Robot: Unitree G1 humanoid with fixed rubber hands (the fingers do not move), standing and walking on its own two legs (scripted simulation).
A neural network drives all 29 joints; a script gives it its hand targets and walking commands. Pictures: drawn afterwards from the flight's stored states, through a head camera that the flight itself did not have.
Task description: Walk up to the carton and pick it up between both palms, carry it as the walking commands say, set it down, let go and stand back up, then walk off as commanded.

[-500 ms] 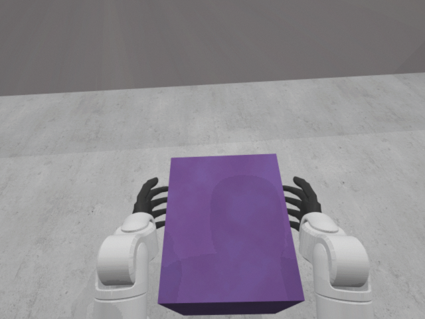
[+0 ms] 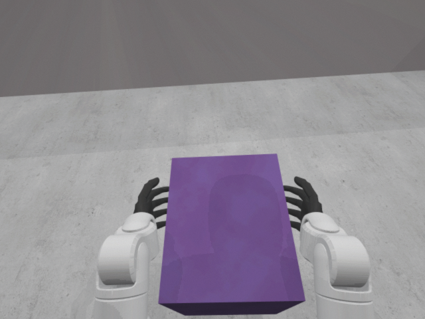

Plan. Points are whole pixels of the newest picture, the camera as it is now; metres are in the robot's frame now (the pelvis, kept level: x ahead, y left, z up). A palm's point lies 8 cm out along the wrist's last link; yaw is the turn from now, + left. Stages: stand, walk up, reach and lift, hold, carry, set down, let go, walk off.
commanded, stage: carry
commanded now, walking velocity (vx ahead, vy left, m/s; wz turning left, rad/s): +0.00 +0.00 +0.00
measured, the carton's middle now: (227, 241) +0.26 +0.00 +0.01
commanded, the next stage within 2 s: none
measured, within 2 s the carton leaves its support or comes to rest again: neither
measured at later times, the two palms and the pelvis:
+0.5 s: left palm (136, 221) +0.25 +0.16 +0.10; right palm (301, 220) +0.25 -0.12 +0.10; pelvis -0.01 +0.01 +0.00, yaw +0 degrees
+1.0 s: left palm (132, 216) +0.27 +0.17 +0.08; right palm (286, 215) +0.28 -0.11 +0.08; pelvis +0.01 +0.03 +0.00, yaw +0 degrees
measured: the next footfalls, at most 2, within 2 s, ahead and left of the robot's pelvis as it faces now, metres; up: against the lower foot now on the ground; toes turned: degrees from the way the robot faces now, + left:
none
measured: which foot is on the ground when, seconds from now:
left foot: down 0.00-1.00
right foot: down 0.00-1.00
